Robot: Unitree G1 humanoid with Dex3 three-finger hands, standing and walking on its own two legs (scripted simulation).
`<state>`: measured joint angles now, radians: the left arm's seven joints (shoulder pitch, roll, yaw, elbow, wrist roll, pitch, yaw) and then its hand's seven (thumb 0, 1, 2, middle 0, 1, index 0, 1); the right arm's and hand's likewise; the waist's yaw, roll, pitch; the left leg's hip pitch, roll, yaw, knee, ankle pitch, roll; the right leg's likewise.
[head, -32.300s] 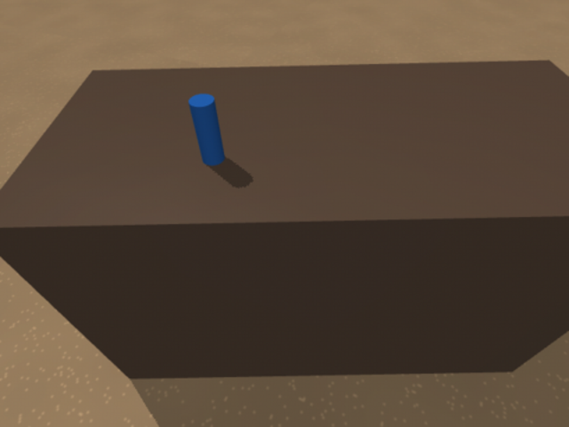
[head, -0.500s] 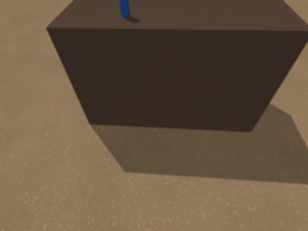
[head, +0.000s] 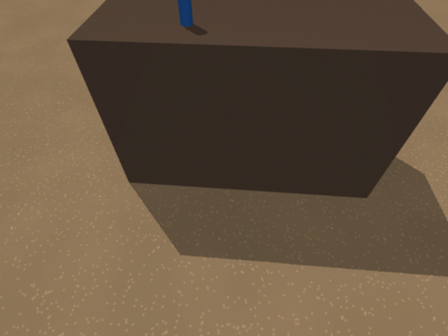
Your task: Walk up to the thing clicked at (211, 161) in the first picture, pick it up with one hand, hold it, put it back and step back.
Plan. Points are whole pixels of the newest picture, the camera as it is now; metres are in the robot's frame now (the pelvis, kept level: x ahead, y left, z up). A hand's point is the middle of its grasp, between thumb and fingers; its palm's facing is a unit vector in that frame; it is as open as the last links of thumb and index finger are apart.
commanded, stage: step back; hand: left
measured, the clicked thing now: (184, 4) +1.14 +0.19 +0.11
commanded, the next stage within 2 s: stand in 0.32 s
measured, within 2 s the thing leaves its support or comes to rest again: neither
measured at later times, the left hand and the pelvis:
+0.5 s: hand out of the picture +0.12 +0.25 -0.13, palm faces -0.03 -0.94 -0.35, open 7.4 cm; pelvis +0.02 +0.00 +0.02, yaw -2 degrees
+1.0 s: hand out of the picture +0.09 +0.25 -0.13, palm faces -0.05 -0.94 -0.34, open 7.4 cm; pelvis +0.01 +0.00 +0.02, yaw -2 degrees
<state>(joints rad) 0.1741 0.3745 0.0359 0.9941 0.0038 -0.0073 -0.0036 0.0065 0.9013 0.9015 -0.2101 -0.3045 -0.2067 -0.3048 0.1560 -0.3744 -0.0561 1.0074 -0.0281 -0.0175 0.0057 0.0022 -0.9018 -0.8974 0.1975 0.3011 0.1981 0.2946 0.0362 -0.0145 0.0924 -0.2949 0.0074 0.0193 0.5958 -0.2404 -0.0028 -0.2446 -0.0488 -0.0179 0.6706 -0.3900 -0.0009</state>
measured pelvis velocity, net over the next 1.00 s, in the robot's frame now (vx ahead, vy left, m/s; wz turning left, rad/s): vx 0.01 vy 0.00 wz -0.03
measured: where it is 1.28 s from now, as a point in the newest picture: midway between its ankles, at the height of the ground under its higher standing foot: outside the picture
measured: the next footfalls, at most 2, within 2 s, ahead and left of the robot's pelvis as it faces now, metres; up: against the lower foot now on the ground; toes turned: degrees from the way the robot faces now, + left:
none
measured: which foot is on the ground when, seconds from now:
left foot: down 0.00-1.00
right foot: down 0.00-1.00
